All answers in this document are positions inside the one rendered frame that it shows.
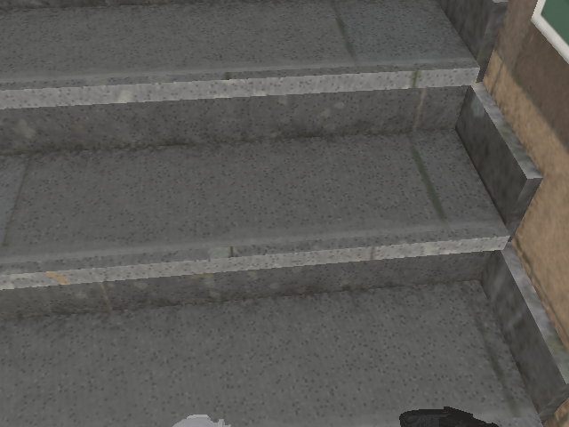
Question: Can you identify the right robot hand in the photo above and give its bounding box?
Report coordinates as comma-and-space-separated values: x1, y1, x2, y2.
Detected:
399, 407, 499, 427

